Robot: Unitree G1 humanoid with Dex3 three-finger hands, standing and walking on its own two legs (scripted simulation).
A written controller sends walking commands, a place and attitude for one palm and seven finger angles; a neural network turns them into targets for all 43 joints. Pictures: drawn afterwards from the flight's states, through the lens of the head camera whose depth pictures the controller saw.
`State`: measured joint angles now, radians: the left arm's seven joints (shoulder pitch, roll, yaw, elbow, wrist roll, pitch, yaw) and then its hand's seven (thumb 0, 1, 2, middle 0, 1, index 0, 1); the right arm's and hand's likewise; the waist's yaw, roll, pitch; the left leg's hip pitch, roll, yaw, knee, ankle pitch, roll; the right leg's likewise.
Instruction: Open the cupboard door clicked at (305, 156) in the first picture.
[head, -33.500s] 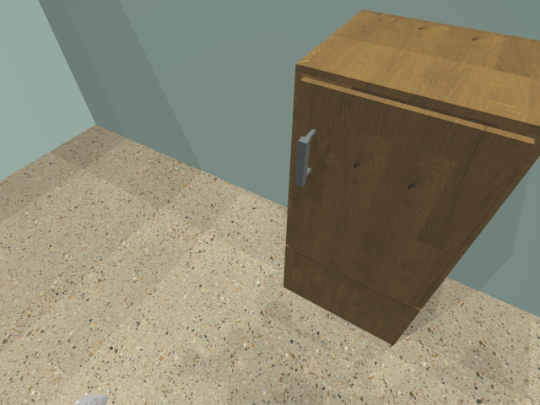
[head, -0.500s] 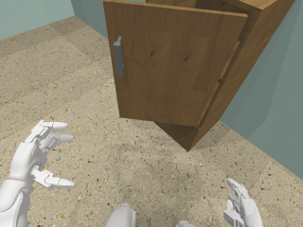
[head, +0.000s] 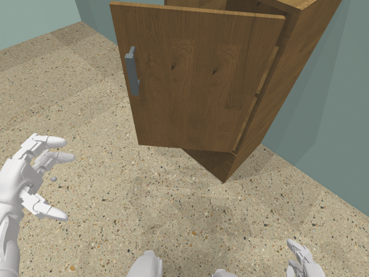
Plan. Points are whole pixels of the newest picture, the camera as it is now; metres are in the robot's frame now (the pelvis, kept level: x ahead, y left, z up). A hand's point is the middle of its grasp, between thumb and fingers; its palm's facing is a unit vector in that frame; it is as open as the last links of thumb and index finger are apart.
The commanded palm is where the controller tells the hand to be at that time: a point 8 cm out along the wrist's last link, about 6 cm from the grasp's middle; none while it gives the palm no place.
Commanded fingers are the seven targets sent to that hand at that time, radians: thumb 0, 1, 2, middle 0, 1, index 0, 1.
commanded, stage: raise the hand with hooked fingers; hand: left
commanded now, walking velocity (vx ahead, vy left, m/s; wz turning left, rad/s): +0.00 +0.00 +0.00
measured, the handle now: (134, 71) +0.64 +0.18 +0.05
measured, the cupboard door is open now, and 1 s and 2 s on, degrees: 39 39 39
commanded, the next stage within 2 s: move the hooked fingers beside the handle in 0.34 s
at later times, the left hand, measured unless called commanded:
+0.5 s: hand (59, 181) +0.28 +0.26 +0.06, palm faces -0.01 -1.00 -0.04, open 14.0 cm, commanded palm +0.27 +0.31 +0.06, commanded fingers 0.00 -0.50 0.30 -0.30 -1.20 -0.30 -1.20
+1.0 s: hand (79, 137) +0.39 +0.26 +0.06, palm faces -0.02 -1.00 -0.02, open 14.0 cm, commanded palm +0.37 +0.31 +0.06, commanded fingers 0.00 -0.50 0.30 -0.30 -1.20 -0.30 -1.20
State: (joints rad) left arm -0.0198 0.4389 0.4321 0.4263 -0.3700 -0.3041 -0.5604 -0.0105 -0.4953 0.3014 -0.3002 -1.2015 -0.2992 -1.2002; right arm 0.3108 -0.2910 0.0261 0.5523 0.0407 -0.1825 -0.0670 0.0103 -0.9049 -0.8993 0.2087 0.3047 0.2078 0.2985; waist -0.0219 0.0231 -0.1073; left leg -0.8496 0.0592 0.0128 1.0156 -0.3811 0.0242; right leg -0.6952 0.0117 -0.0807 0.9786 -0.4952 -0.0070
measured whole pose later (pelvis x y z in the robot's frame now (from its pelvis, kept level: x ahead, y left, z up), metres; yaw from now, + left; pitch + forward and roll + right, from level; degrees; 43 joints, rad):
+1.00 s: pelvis +0.00 -0.01 -0.01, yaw -1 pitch +16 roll -3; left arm -0.46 0.52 0.46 0.85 -0.26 -0.33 -0.53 -0.01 -0.50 0.30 -0.30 -1.20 -0.30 -1.20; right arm 0.34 -0.29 0.03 0.60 0.04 -0.10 -0.06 0.01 -0.91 -0.90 0.21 0.30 0.21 0.30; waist -0.06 0.02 -0.12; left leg -0.96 0.08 0.02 1.08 -0.40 0.01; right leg -0.82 0.03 -0.07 1.06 -0.52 -0.02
